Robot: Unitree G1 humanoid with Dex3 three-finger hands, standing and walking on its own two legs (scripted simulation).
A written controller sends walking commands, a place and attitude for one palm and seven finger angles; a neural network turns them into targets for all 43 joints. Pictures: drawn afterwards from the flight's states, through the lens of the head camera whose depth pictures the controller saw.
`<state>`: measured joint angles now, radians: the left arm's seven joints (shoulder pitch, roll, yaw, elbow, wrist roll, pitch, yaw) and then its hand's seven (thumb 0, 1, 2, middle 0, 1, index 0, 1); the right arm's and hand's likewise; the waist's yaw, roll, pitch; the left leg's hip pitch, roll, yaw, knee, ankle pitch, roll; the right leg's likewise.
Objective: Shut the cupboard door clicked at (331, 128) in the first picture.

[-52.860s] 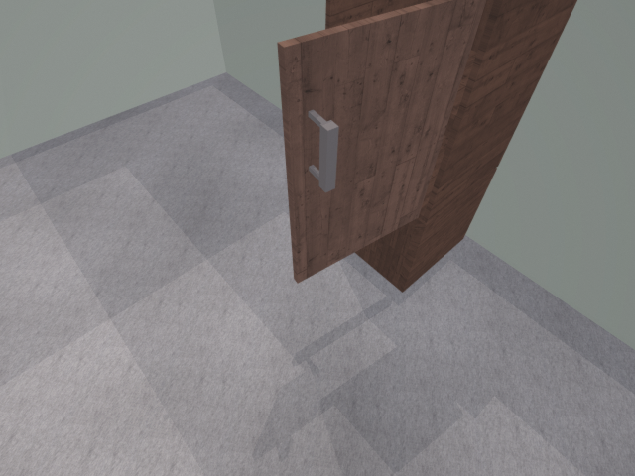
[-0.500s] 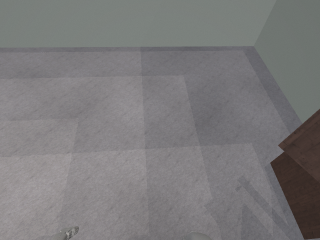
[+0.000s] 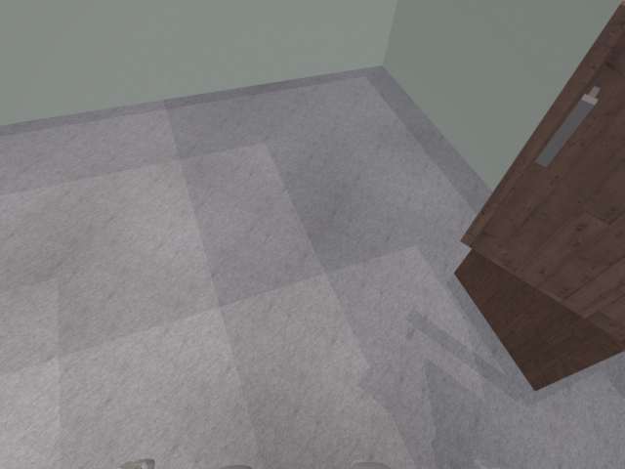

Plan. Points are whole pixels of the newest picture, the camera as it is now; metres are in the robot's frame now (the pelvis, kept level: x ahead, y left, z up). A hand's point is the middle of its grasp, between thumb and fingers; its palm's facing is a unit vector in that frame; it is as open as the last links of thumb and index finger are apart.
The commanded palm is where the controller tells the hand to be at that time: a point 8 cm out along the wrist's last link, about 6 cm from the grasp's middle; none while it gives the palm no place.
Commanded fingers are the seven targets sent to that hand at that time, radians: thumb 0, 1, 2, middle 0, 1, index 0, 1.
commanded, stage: turn to face it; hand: left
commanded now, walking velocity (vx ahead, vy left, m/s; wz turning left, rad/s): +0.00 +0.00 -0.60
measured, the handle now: (567, 127) +0.65 -0.39 +0.08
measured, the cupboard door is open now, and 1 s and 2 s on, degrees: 29 29 29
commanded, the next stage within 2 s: take the last steps up to it in 0.94 s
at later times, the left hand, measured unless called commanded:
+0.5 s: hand (215, 447) +0.16 +0.14 -0.14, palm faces -0.29 -0.92 -0.26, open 7.4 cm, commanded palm none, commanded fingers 0.00 0.90 0.90 -0.20 -0.30 -0.20 -0.30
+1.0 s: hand (251, 398) +0.23 +0.10 -0.15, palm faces -0.50 -0.83 -0.24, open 7.4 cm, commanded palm none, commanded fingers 0.00 0.90 0.90 -0.20 -0.30 -0.20 -0.30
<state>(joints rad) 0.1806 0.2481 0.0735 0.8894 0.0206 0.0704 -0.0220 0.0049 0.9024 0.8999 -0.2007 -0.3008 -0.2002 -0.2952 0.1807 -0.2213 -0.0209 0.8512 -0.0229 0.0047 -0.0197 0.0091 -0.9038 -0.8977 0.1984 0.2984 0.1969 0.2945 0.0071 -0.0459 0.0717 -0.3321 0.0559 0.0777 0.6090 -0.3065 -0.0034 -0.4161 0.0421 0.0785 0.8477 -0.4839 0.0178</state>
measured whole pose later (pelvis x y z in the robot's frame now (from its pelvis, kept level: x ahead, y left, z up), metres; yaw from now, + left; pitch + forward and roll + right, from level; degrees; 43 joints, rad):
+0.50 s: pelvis +0.01 -0.03 +0.01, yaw -17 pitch +2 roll +1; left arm 0.17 0.22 0.05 0.88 0.02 0.04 -0.01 0.00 0.90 0.90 -0.20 -0.30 -0.20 -0.30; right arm 0.18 -0.27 -0.05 0.89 -0.01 0.05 -0.01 0.01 -0.91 -0.90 0.20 0.30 0.20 0.29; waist -0.01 0.02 0.09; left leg -0.49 0.07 0.04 1.01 -0.41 -0.09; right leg -0.28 0.02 0.02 0.52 -0.27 -0.03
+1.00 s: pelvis +0.03 -0.03 +0.00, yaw -31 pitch +1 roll -1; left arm 0.15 0.24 0.06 0.90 0.02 0.05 -0.03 0.00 0.91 0.90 -0.20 -0.30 -0.20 -0.29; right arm 0.27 -0.22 -0.03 0.94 -0.02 0.02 -0.02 0.01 -0.90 -0.90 0.20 0.30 0.20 0.30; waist -0.02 0.01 0.06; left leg -0.26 0.12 0.17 0.59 -0.32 -0.03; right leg -0.26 -0.02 -0.05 0.57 -0.27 0.00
